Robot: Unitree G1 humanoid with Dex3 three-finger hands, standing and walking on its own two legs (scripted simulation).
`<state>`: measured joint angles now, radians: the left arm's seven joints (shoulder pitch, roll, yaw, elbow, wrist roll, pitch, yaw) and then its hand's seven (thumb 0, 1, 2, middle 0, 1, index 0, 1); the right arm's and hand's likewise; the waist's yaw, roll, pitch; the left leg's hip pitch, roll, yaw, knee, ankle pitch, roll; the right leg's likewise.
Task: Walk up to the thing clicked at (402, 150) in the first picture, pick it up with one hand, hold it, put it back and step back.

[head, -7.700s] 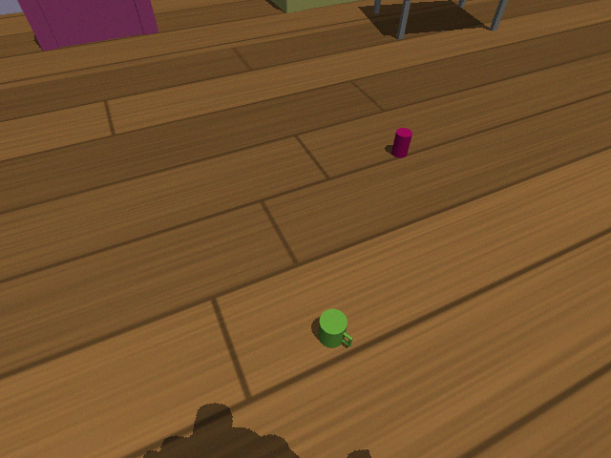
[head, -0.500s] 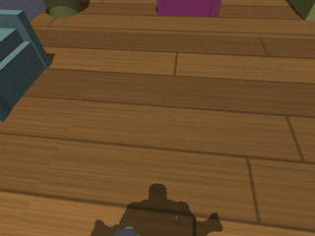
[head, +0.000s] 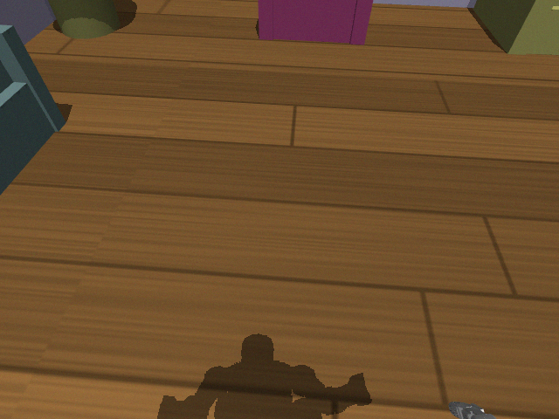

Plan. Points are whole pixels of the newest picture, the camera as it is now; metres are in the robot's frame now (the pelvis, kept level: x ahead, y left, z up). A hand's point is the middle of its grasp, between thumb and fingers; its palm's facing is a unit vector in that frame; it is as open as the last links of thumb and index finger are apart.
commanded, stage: walk up
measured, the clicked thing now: out of the picture +0.68 -1.37 -0.70
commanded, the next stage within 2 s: stand in 0.24 s
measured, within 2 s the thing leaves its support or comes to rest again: neither
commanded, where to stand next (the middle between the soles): +0.05 -0.01 m, yaw +1 degrees
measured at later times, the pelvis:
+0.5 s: pelvis +0.01 +0.00 +0.01, yaw +0 degrees
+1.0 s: pelvis +0.03 +0.01 +0.01, yaw +0 degrees
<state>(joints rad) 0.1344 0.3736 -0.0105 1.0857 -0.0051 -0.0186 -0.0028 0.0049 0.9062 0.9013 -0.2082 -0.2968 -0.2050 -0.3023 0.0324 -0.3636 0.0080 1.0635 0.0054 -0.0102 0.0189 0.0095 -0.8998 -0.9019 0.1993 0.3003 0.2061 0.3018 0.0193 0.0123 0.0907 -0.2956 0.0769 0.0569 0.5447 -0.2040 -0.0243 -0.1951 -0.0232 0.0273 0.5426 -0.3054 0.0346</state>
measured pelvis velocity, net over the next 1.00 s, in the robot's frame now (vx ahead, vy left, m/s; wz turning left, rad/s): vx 0.03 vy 0.01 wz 0.00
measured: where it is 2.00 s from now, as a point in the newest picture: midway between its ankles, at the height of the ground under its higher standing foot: outside the picture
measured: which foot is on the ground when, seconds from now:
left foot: down 0.00-1.00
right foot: down 0.00-1.00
